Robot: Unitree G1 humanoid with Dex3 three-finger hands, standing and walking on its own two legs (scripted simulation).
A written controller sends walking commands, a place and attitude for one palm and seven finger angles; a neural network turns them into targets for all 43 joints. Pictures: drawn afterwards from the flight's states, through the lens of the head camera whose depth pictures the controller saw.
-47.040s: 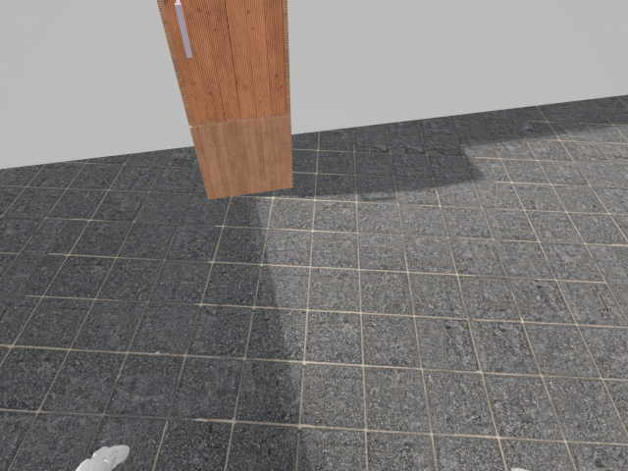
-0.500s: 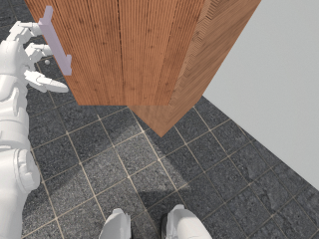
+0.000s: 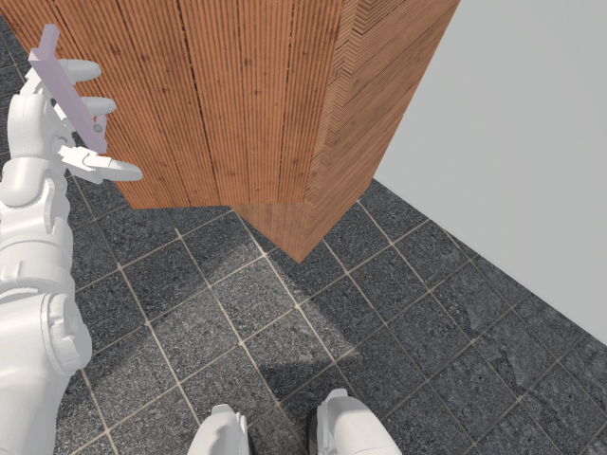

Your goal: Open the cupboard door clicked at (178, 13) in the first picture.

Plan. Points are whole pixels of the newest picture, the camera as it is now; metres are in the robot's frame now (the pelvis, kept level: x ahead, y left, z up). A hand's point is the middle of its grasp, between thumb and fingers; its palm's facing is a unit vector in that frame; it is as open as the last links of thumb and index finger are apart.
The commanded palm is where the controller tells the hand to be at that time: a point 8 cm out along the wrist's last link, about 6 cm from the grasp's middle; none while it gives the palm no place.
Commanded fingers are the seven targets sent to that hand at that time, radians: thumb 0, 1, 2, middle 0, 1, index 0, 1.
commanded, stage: slide the fingers in behind the handle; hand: left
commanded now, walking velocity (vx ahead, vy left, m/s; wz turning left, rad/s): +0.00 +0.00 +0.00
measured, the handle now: (76, 96) +0.56 +0.24 +0.07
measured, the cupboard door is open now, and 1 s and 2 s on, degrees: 45 48 74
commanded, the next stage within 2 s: close the thumb around the handle in 0.40 s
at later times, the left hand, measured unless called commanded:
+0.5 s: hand (97, 130) +0.51 +0.21 +0.07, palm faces +0.04 -1.00 -0.02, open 14.0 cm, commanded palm +0.49 +0.25 +0.07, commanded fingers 0.00 -0.44 0.32 -0.30 -1.21 -0.30 -1.21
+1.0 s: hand (96, 134) +0.50 +0.21 +0.07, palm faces +0.04 -1.00 -0.02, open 7.6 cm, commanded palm +0.48 +0.25 +0.07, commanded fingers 0.00 0.90 0.90 -0.40 -1.35 -0.40 -1.35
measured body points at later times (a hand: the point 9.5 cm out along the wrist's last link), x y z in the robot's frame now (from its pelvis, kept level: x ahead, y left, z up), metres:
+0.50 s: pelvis +0.00 +0.00 +0.00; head +0.14 +0.03 +0.42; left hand +0.50 +0.27 +0.07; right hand +0.00 -0.27 -0.11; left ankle -0.01 +0.09 -0.67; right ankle +0.02 -0.12 -0.67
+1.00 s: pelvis +0.00 +0.01 +0.00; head +0.13 +0.03 +0.43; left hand +0.49 +0.27 +0.07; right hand +0.00 -0.25 -0.11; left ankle -0.01 +0.09 -0.67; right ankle +0.02 -0.12 -0.67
